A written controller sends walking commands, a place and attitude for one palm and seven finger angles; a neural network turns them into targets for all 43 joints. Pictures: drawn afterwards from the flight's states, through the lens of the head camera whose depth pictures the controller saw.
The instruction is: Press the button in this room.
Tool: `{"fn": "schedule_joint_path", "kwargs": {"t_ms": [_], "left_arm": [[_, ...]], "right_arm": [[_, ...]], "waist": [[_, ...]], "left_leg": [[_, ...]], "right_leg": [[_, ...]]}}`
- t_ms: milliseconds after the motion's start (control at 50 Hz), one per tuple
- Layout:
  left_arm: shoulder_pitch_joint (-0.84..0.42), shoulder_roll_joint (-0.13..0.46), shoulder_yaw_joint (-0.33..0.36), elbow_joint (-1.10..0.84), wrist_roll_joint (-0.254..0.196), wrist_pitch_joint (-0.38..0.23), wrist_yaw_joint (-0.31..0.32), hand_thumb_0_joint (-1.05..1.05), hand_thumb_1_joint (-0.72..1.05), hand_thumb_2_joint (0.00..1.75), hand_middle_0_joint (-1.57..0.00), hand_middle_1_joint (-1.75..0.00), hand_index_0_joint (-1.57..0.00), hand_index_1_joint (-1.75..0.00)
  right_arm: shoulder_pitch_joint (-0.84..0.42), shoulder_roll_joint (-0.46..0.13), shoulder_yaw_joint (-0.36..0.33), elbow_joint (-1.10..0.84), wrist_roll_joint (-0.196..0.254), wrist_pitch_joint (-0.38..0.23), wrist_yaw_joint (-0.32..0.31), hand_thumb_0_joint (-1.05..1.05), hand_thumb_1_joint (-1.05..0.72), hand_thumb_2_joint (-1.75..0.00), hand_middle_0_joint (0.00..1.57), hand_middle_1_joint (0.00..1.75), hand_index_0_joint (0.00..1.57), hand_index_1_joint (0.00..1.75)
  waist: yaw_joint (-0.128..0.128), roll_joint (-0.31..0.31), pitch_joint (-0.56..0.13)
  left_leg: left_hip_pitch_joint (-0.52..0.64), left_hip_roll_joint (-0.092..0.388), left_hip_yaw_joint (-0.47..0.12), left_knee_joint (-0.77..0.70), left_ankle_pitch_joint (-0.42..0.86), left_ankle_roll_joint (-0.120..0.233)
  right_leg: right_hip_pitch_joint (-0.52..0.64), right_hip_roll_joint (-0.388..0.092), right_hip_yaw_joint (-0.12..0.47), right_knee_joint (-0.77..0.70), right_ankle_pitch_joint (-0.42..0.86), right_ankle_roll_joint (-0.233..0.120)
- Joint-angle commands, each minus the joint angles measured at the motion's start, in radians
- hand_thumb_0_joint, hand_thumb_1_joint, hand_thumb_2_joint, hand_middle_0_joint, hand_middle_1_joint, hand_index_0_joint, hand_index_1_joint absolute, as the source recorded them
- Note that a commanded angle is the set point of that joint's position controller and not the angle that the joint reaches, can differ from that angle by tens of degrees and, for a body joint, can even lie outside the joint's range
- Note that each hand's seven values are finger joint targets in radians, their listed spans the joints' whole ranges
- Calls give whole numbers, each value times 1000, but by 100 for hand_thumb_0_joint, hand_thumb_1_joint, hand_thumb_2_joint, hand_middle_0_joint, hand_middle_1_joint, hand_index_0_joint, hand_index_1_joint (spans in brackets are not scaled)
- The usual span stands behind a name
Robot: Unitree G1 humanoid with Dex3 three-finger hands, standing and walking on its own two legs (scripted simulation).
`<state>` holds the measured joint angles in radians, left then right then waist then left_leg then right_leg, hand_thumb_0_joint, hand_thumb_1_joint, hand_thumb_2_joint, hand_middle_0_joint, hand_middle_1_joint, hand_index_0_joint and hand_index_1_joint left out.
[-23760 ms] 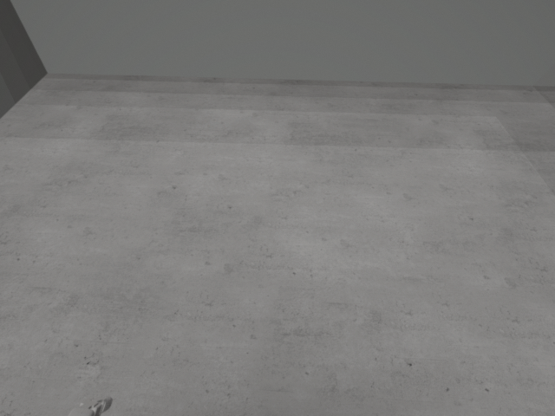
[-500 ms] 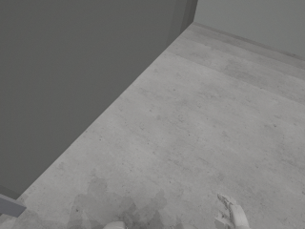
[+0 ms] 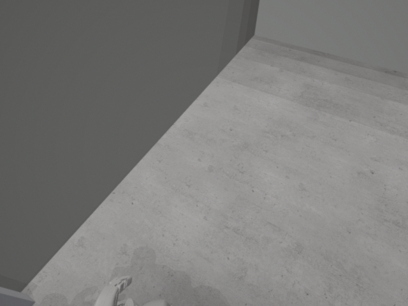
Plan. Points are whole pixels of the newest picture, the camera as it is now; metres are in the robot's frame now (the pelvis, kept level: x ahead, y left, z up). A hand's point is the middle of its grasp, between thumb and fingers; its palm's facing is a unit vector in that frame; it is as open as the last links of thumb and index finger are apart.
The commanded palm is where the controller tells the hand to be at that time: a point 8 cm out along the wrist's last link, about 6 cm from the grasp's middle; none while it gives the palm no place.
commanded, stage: turn to face it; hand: left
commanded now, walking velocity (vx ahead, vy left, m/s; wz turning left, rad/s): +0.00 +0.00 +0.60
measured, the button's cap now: out of the picture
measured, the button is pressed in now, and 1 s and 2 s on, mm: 0 0 0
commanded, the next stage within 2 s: take the last steps up to it in 1.58 s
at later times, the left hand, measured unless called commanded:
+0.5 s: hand out of the picture +0.01 +0.23 -0.15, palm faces +0.30 -0.90 -0.30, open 7.4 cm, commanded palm none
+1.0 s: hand out of the picture -0.14 +0.17 -0.17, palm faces +0.62 -0.74 -0.25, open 7.4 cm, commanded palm none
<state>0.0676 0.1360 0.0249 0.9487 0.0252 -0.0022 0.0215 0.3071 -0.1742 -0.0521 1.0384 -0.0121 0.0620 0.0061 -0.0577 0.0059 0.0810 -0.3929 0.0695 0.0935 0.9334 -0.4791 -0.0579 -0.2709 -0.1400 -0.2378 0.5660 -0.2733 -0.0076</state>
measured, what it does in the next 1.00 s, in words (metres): steps on the spot, turning left: left foot, then right foot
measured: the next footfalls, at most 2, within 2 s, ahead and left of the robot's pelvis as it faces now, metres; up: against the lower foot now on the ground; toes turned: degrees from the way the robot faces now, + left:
left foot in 0.10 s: +0.04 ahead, +0.14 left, +0.00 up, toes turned +13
right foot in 0.54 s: +0.05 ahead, -0.12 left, +0.00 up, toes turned +15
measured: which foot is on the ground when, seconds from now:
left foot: up 0.00-0.08, down 0.10-0.54, up 0.56-0.98, down 1.00-1.00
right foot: down 0.00-0.10, up 0.12-0.52, down 0.54-1.00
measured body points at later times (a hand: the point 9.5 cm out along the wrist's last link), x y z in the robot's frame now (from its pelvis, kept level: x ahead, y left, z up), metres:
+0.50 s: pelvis -0.02 -0.01 +0.00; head +0.02 -0.01 +0.44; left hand -0.01 +0.28 -0.13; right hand +0.13 -0.24 -0.15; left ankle +0.00 +0.13 -0.73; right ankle +0.01 -0.13 -0.72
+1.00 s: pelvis -0.04 -0.03 -0.01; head +0.00 +0.01 +0.44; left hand -0.17 +0.20 -0.15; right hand +0.20 -0.17 -0.15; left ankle -0.14 +0.06 -0.74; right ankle +0.02 -0.13 -0.73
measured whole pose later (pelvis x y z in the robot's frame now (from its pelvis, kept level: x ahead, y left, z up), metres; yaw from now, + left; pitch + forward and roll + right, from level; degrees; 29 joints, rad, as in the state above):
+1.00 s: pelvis -0.04 -0.03 -0.01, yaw +37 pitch +1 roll +1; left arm 0.24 0.22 0.05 0.93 0.02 0.02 0.01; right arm 0.12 -0.25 -0.06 0.92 -0.01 0.06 0.03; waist 0.02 -0.02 0.10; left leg -0.26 0.05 0.09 0.58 -0.31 -0.04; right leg -0.27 -0.20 -0.33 0.63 -0.34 0.02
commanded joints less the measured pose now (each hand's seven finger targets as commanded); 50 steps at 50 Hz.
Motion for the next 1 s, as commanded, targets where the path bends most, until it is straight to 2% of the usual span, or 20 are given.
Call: {"fn": "schedule_joint_path", "kwargs": {"t_ms": [0, 40, 60, 80, 100, 140, 180, 220, 380, 440, 480, 500, 520, 540, 600, 640, 860, 940, 960, 980], "left_arm": [[75, 244, 72, -40, -1, 1, 16, 0, 90, 90, -20, -30, -20, -30], [63, 235, 75, -49, -8, 10, 12, 0, 90, 90, -20, -30, -20, -30], [61, 206, 74, -64, -14, 20, 8, 0, 90, 90, -20, -30, -20, -30], [55, 137, 65, -104, -19, 27, 0, 0, 90, 90, -20, -30, -20, -30], [-16, 133, 56, -139, -10, 32, -2, 0, 90, 90, -20, -30, -20, -30], [-31, 141, 66, -121, -7, 34, -4, 0, 90, 90, -20, -30, -20, -30], [39, 156, 71, -86, -7, 27, -15, 0, 90, 90, -20, -30, -20, -30], [67, 164, 70, -70, -10, 28, -16, 0, 90, 90, -20, -30, -20, -30], [55, 174, 58, -101, -18, 29, -7, 0, 90, 90, -20, -30, -20, -30], [121, 179, 54, -96, -21, 24, -6, 0, 90, 90, -20, -30, -20, -30], [215, 199, 60, -76, -22, 15, -4, 0, 90, 90, -20, -30, -20, -30], [263, 254, 71, -72, -9, 6, 2, 0, 90, 90, -20, -30, -20, -30], [243, 351, 84, -95, 6, -2, 9, 0, 90, 90, -20, -30, -20, -30], [201, 339, 83, -115, -9, -3, 13, 0, 90, 90, -20, -30, -20, -30], [58, 240, 56, -146, -8, -8, 8, 0, 90, 90, -20, -30, -20, -30], [74, 222, 51, -148, -6, -15, 8, 0, 90, 90, -20, -30, -20, -30], [234, 297, 74, -75, 4, -1, 5, 0, 90, 90, -20, -30, -20, -30], [204, 305, 85, -66, -6, 9, -2, 0, 90, 90, -20, -30, -20, -30], [198, 285, 84, -76, -13, 13, -6, 0, 90, 90, -20, -30, -20, -30], [178, 218, 71, -117, -17, 16, -16, 0, 90, 90, -20, -30, -20, -30]], "right_arm": [[-3, -65, -23, -95, 0, -31, 7, 0, -90, -90, 20, 30, 20, 30], [43, -84, -30, -98, -4, -36, 9, 0, -90, -90, 20, 30, 20, 30], [78, -131, -42, -97, -6, -44, 10, 0, -90, -90, 20, 30, 20, 30], [109, -233, -66, -111, -14, -51, 6, 0, -90, -90, 20, 30, 20, 30], [131, -272, -76, -105, -19, -49, -3, 0, -90, -90, 20, 30, 20, 30], [44, -239, -67, -113, -15, -54, -17, 0, -90, -90, 20, 30, 20, 30], [-57, -203, -50, -148, -14, -64, -19, 0, -90, -90, 20, 30, 20, 30], [-72, -204, -50, -157, -9, -67, -20, 0, -90, -90, 20, 30, 20, 30], [-78, -256, -70, -166, -13, -44, -8, 0, -90, -90, 20, 30, 20, 30], [-135, -266, -77, -187, -14, -34, -4, 0, -90, -90, 20, 30, 20, 30], [-179, -255, -79, -208, -7, -27, -1, 0, -90, -90, 20, 30, 20, 30], [-185, -207, -74, -221, 1, -24, 3, 0, -90, -90, 20, 30, 20, 30], [-182, -141, -59, -251, 4, -23, 9, 0, -90, -90, 20, 30, 20, 30], [-209, -202, -68, -247, -12, -21, 7, 0, -90, -90, 20, 30, 20, 30], [-158, -181, -69, -184, -14, -3, 24, 0, -90, -90, 20, 30, 20, 30], [-124, -161, -62, -169, -10, 0, 28, 0, -90, -90, 20, 30, 20, 30], [-260, -134, -28, -195, 3, -16, 22, 0, -90, -90, 20, 30, 20, 30], [-168, -155, -31, -180, 0, -35, 18, 0, -90, -90, 20, 30, 20, 30], [-110, -211, -47, -168, -3, -45, 17, 0, -90, -90, 20, 30, 20, 30], [-60, -321, -75, -166, -9, -51, 11, 0, -90, -90, 20, 30, 20, 30]], "waist": [[59, -184, -107], [26, -124, -126], [2, 36, -122], [-18, 347, -89], [-45, 280, -78], [-13, 253, -100], [36, 149, -117], [41, 109, -129], [10, 146, -138], [36, 168, -150], [84, 131, -165], [108, -30, -160], [108, -316, -109], [106, -295, -84], [18, -140, -9], [18, -163, -45], [121, -225, -124], [69, -170, -178], [31, -54, -215], [1, 246, -213]], "left_leg": [[13, 18, 35, -165, 63, -2], [123, 14, 47, -347, 201, 9], [197, 69, -67, -485, 292, 39], [235, 294, -415, -619, 495, 147], [201, 385, -508, -670, 520, 232], [189, 304, -453, -649, 419, 219], [211, 206, -315, -613, 467, 191], [228, 184, -280, -611, 518, 195], [255, 175, -398, -586, 502, 230], [177, 145, -425, -557, 490, 216], [46, 91, -405, -485, 402, 167], [-102, 0, -328, -338, 231, 101], [-287, -154, -145, -79, -48, 10], [-244, -95, -194, 84, -82, 25], [-192, -50, -159, 307, 98, 10], [-182, -46, -128, 309, 143, -9], [-70, -26, -12, -133, 9, -13], [156, -36, 31, -477, 226, 14], [332, 33, -59, -567, 413, 48], [507, 279, -380, -555, 795, 168]], "right_leg": [[90, -253, 110, -124, 342, -96], [32, -227, 68, -29, 219, -48], [-72, -160, 36, 110, 60, 3], [-291, -13, 7, 325, -295, 85], [-331, 19, 105, 509, -363, 82], [-376, 16, 214, 624, -241, 78], [-344, 22, 219, 608, -123, 85], [-313, 31, 222, 565, -101, 91], [-222, 79, 228, 316, -180, 91], [-82, 109, 208, 144, -168, 79], [114, 111, 191, -83, -16, 69], [235, -13, 308, -255, -45, 32], [250, -301, 636, -357, -59, -86], [98, -354, 617, -363, -20, -131], [-8, -191, 343, -279, 134, -96], [53, -158, 245, -247, 253, -78], [263, -249, 156, -156, 505, -125], [195, -225, 56, 7, 458, -42], [55, -187, 24, 153, 326, 11], [-264, -51, 5, 347, -194, 90]]}}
